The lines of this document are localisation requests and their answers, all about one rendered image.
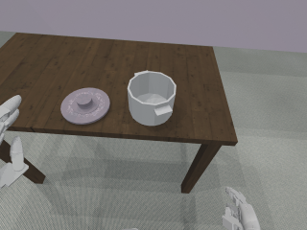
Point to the knob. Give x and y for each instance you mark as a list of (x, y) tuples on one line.
[(84, 100)]

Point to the right robot hand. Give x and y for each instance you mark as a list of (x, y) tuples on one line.
[(243, 218)]

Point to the pot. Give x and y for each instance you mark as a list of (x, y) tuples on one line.
[(151, 97)]

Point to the lid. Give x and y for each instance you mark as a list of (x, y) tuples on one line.
[(85, 115)]

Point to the table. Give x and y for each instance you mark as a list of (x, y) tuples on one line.
[(43, 69)]

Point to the left robot hand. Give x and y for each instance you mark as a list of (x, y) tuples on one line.
[(12, 170)]

